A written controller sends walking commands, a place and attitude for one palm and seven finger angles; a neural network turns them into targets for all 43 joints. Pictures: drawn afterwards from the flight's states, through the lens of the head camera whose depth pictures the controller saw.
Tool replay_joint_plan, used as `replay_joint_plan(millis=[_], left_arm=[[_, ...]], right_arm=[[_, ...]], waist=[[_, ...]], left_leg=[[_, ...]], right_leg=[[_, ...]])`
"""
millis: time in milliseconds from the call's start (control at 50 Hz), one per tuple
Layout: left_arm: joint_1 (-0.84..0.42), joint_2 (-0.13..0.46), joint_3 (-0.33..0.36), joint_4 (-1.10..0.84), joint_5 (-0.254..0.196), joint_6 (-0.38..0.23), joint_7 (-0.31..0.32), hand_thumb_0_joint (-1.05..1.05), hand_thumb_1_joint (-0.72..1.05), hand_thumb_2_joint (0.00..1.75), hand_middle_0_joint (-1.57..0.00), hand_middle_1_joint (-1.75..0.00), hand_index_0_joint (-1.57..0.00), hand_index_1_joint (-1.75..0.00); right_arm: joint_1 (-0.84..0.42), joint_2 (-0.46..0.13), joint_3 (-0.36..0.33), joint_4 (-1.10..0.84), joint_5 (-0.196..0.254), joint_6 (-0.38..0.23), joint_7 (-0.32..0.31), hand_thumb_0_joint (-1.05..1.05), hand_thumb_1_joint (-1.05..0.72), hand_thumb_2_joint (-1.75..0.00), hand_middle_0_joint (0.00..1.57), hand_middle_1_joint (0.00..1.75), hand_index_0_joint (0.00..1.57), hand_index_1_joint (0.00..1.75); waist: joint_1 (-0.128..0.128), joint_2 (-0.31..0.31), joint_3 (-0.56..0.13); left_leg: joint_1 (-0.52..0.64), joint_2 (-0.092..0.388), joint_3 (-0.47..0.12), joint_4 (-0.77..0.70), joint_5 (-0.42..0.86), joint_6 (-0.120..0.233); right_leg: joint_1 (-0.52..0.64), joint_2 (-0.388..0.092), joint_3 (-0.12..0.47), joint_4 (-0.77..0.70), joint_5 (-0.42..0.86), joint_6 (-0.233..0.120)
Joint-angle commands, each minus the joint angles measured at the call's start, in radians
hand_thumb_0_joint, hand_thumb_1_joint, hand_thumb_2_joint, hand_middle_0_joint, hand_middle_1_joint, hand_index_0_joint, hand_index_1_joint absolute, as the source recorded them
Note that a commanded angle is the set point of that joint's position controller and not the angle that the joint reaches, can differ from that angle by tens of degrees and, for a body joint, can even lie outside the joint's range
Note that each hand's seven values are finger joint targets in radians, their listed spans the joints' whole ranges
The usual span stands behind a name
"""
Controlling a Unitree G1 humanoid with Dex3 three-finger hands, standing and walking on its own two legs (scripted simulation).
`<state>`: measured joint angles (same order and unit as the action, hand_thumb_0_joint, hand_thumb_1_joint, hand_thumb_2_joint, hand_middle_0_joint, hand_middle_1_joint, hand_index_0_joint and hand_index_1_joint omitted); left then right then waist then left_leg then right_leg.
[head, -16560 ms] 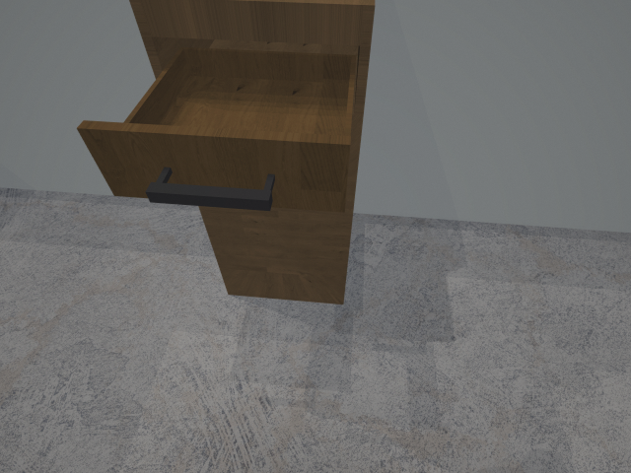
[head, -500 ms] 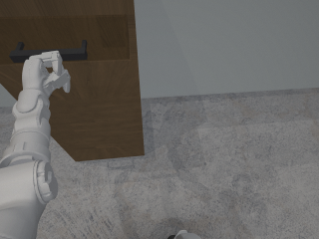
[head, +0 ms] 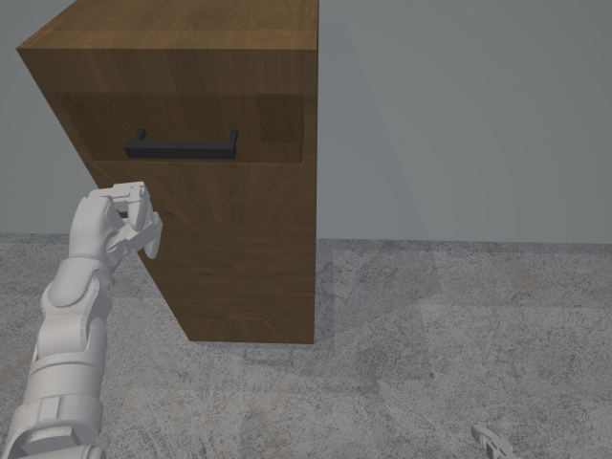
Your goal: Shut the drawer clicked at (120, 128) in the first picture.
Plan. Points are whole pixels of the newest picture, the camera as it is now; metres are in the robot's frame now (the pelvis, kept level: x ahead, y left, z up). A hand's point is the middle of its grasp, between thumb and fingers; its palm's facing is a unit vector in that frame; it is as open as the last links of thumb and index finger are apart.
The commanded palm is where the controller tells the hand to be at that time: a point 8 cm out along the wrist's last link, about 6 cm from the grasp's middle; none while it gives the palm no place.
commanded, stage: draw the hand back to the body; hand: left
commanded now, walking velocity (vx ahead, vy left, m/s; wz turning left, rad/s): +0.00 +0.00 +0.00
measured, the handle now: (184, 142) +0.58 +0.22 +0.11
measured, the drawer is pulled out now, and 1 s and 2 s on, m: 0.00 0.00 0.00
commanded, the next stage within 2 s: step back with the hand held close in 0.98 s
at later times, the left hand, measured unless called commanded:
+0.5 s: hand (81, 312) +0.24 +0.23 +0.16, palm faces +0.35 -0.89 -0.29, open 3.2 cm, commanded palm +0.18 +0.27 +0.17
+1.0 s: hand (12, 406) +0.15 +0.24 +0.17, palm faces +0.44 -0.81 -0.38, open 3.2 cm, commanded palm +0.10 +0.28 +0.18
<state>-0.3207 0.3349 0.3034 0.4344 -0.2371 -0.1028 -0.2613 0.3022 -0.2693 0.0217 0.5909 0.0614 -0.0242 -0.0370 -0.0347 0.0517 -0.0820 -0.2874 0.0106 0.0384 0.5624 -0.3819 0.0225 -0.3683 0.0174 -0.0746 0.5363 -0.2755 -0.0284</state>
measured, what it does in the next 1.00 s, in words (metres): stands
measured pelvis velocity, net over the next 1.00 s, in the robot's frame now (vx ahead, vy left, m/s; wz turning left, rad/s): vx -0.03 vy -0.01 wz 0.02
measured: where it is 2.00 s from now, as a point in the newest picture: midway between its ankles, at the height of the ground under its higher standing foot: outside the picture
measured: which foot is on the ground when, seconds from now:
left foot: down 0.00-1.00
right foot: down 0.00-1.00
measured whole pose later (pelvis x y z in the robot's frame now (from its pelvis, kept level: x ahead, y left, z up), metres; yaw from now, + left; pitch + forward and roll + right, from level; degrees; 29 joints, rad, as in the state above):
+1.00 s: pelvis -0.03 -0.01 +0.01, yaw +1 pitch -5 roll -1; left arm 0.51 0.31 0.27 -0.43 -0.05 -0.12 0.12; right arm 0.20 -0.23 0.02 0.64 0.01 -0.13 -0.07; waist 0.07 0.08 0.03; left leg -0.03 0.00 0.02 0.42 -0.29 0.02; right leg -0.10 0.02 -0.09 0.39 -0.20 -0.04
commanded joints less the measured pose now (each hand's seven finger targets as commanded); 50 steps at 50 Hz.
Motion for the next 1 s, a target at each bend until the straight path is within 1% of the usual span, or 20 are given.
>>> replay_joint_plan(millis=[0, 40, 80, 100, 140, 180, 220, 260, 300, 320, 400, 440, 520, 560, 640, 700, 720, 760, 860, 980], left_arm=[[-0.304, 0.187, 0.030, -0.309, -0.035, -0.012, -0.012, 0.00, 0.90, 0.90, -1.40, -1.60, -1.40, -1.60], [-0.275, 0.180, 0.024, -0.305, -0.040, 0.017, -0.018, 0.00, 0.90, 0.90, -1.40, -1.60, -1.40, -1.60], [-0.255, 0.178, 0.020, -0.351, -0.040, 0.038, -0.023, 0.00, 0.90, 0.90, -1.40, -1.60, -1.40, -1.60], [-0.263, 0.237, -0.018, -0.513, 0.079, -0.016, 0.116, 0.00, 0.90, 0.90, -1.40, -1.60, -1.40, -1.60], [-0.099, 0.143, -0.056, -0.505, 0.105, -0.020, 0.229, 0.00, 0.90, 0.90, -1.40, -1.60, -1.40, -1.60], [0.001, 0.149, -0.032, -0.541, 0.123, -0.025, 0.285, 0.00, 0.90, 0.90, -1.40, -1.60, -1.40, -1.60], [0.020, 0.160, -0.031, -0.585, 0.140, -0.034, 0.313, 0.00, 0.90, 0.90, -1.40, -1.60, -1.40, -1.60], [0.014, 0.150, -0.039, -0.641, 0.154, -0.045, 0.334, 0.00, 0.90, 0.90, -1.40, -1.60, -1.40, -1.60], [0.048, 0.167, -0.016, -0.682, 0.162, -0.051, 0.353, 0.00, 0.90, 0.90, -1.40, -1.60, -1.40, -1.60], [0.068, 0.179, -0.009, -0.706, 0.164, -0.055, 0.357, 0.00, 0.90, 0.90, -1.40, -1.60, -1.40, -1.60], [0.204, 0.158, -0.003, -0.802, 0.171, -0.069, 0.368, 0.00, 0.90, 0.90, -1.40, -1.60, -1.40, -1.60], [0.307, 0.139, -0.006, -0.801, 0.167, -0.063, 0.365, 0.00, 0.90, 0.90, -1.40, -1.60, -1.40, -1.60], [0.440, 0.154, 0.030, -0.865, 0.167, -0.066, 0.365, 0.00, 0.90, 0.90, -1.40, -1.60, -1.40, -1.60], [0.490, 0.152, 0.038, -0.930, 0.169, -0.072, 0.366, 0.00, 0.90, 0.90, -1.40, -1.60, -1.40, -1.60], [0.622, 0.153, 0.061, -0.995, 0.168, -0.075, 0.371, 0.00, 0.90, 0.90, -1.40, -1.60, -1.40, -1.60], [0.700, 0.157, 0.080, -1.073, 0.172, -0.080, 0.380, 0.00, 0.90, 0.90, -1.40, -1.60, -1.40, -1.60], [0.723, 0.167, 0.088, -1.083, 0.174, -0.078, 0.382, 0.00, 0.90, 0.90, -1.40, -1.60, -1.40, -1.60], [0.778, 0.161, 0.095, -1.092, 0.173, -0.078, 0.387, 0.00, 0.90, 0.90, -1.40, -1.60, -1.40, -1.60], [0.728, 0.137, 0.066, -1.076, 0.185, -0.079, 0.391, 0.00, 0.90, 0.90, -1.40, -1.60, -1.40, -1.60], [0.730, 0.144, 0.076, -1.081, 0.183, -0.079, 0.399, 0.00, 0.90, 0.90, -1.40, -1.60, -1.40, -1.60]], right_arm=[[-0.068, -0.119, -0.033, -0.127, 0.003, -0.081, -0.018, 0.00, -0.90, -0.90, 0.20, 0.30, 0.20, 0.30], [-0.096, -0.121, -0.024, -0.129, 0.007, -0.090, -0.026, 0.00, -0.90, -0.90, 0.20, 0.30, 0.20, 0.30], [-0.130, -0.117, -0.016, -0.142, 0.009, -0.102, -0.032, 0.00, -0.90, -0.90, 0.20, 0.30, 0.20, 0.30], [-0.160, -0.107, -0.025, -0.147, -0.014, -0.113, -0.026, 0.00, -0.90, -0.90, 0.20, 0.30, 0.20, 0.30], [-0.178, -0.096, -0.020, -0.127, -0.021, -0.112, -0.024, 0.00, -0.90, -0.90, 0.20, 0.30, 0.20, 0.30], [-0.181, -0.092, -0.020, -0.120, -0.021, -0.102, -0.023, 0.00, -0.90, -0.90, 0.20, 0.30, 0.20, 0.30], [-0.195, -0.090, -0.019, -0.114, -0.026, -0.095, -0.024, 0.00, -0.90, -0.90, 0.20, 0.30, 0.20, 0.30], [-0.212, -0.078, -0.015, -0.114, -0.028, -0.093, -0.026, 0.00, -0.90, -0.90, 0.20, 0.30, 0.20, 0.30], [-0.218, -0.074, -0.017, -0.112, -0.034, -0.095, -0.029, 0.00, -0.90, -0.90, 0.20, 0.30, 0.20, 0.30], [-0.225, -0.077, -0.016, -0.109, -0.038, -0.096, -0.030, 0.00, -0.90, -0.90, 0.20, 0.30, 0.20, 0.30], [-0.230, -0.065, -0.020, -0.111, -0.045, -0.109, -0.024, 0.00, -0.90, -0.90, 0.20, 0.30, 0.20, 0.30], [-0.235, -0.065, -0.020, -0.108, -0.049, -0.109, -0.019, 0.00, -0.90, -0.90, 0.20, 0.30, 0.20, 0.30], [-0.242, -0.068, -0.031, -0.111, -0.052, -0.106, -0.016, 0.00, -0.90, -0.90, 0.20, 0.30, 0.20, 0.30], [-0.241, -0.063, -0.031, -0.117, -0.054, -0.109, -0.014, 0.00, -0.90, -0.90, 0.20, 0.30, 0.20, 0.30], [-0.240, -0.059, -0.036, -0.120, -0.056, -0.120, -0.014, 0.00, -0.90, -0.90, 0.20, 0.30, 0.20, 0.30], [-0.230, -0.056, -0.039, -0.126, -0.055, -0.133, -0.018, 0.00, -0.90, -0.90, 0.20, 0.30, 0.20, 0.30], [-0.231, -0.058, -0.038, -0.127, -0.056, -0.138, -0.020, 0.00, -0.90, -0.90, 0.20, 0.30, 0.20, 0.30], [-0.227, -0.051, -0.040, -0.128, -0.056, -0.145, -0.025, 0.00, -0.90, -0.90, 0.20, 0.30, 0.20, 0.30], [-0.222, -0.054, -0.039, -0.114, -0.057, -0.158, -0.035, 0.00, -0.90, -0.90, 0.20, 0.30, 0.20, 0.30], [-0.221, -0.050, -0.036, -0.110, -0.062, -0.170, -0.041, 0.00, -0.90, -0.90, 0.20, 0.30, 0.20, 0.30]], waist=[[0.000, 0.013, -0.229], [0.003, -0.027, -0.167], [0.019, 0.012, -0.160], [0.047, 0.017, -0.096], [0.044, -0.023, -0.061], [0.050, -0.041, -0.082], [0.052, -0.047, -0.080], [0.047, 0.018, -0.059], [0.052, 0.006, -0.062], [0.058, -0.020, -0.063], [0.068, 0.050, -0.076], [0.073, 0.007, -0.028], [0.083, -0.040, -0.001], [0.086, 0.009, -0.014], [0.089, -0.017, 0.022], [0.093, 0.030, 0.009], [0.096, 0.033, 0.028], [0.096, -0.008, 0.047], [0.080, -0.004, 0.129], [0.092, -0.008, 0.069]], left_leg=[[0.080, 0.008, -0.039, -0.063, 0.477, -0.001], [0.060, 0.004, -0.045, -0.083, 0.392, 0.002], [0.065, -0.001, -0.049, -0.099, 0.336, -0.001], [0.072, -0.009, -0.045, -0.129, 0.324, 0.006], [0.078, 0.001, -0.051, -0.171, 0.262, 0.001], [0.097, 0.002, -0.046, -0.188, 0.281, 0.001], [0.109, 0.001, -0.041, -0.204, 0.277, 0.002], [0.131, -0.004, -0.037, -0.223, 0.257, 0.001], [0.151, -0.004, -0.039, -0.233, 0.261, 0.003], [0.151, -0.004, -0.043, -0.236, 0.268, 0.005], [0.188, -0.008, -0.041, -0.238, 0.347, -0.002], [0.174, -0.003, -0.043, -0.240, 0.361, -0.002], [0.165, -0.002, -0.039, -0.237, 0.350, 0.005], [0.172, -0.003, -0.040, -0.233, 0.367, 0.002], [0.160, 0.001, -0.037, -0.227, 0.345, 0.003], [0.168, 0.003, -0.035, -0.216, 0.357, 0.000], [0.165, 0.003, -0.038, -0.217, 0.344, -0.003], [0.160, 0.004, -0.035, -0.214, 0.323, 0.002], [0.152, 0.003, -0.040, -0.218, 0.238, 0.008], [0.166, 0.001, -0.041, -0.216, 0.259, 0.010]], right_leg=[[0.208, -0.020, 0.034, -0.020, 0.432, 0.000], [0.195, -0.021, 0.029, -0.033, 0.367, -0.003], [0.197, -0.027, 0.032, -0.043, 0.309, -0.007], [0.200, -0.042, 0.054, -0.088, 0.243, -0.011], [0.219, -0.035, 0.050, -0.115, 0.182, -0.009], [0.276, -0.035, 0.052, -0.126, 0.206, -0.007], [0.300, -0.033, 0.056, -0.143, 0.202, -0.005], [0.303, -0.035, 0.060, -0.162, 0.183, -0.004], [0.318, -0.033, 0.058, -0.172, 0.182, -0.003], [0.333, -0.029, 0.059, -0.180, 0.182, -0.004], [0.369, -0.031, 0.057, -0.177, 0.249, -0.006], [0.365, -0.029, 0.055, -0.184, 0.257, -0.003], [0.364, -0.026, 0.059, -0.197, 0.238, 0.000], [0.371, -0.031, 0.059, -0.188, 0.254, 0.000], [0.350, -0.032, 0.063, -0.197, 0.227, 0.005], [0.346, -0.032, 0.066, -0.192, 0.237, 0.004], [0.335, -0.028, 0.068, -0.202, 0.222, 0.003], [0.322, -0.028, 0.070, -0.209, 0.202, 0.005], [0.253, -0.029, 0.070, -0.238, 0.092, 0.005], [0.295, -0.035, 0.072, -0.224, 0.118, 0.005]])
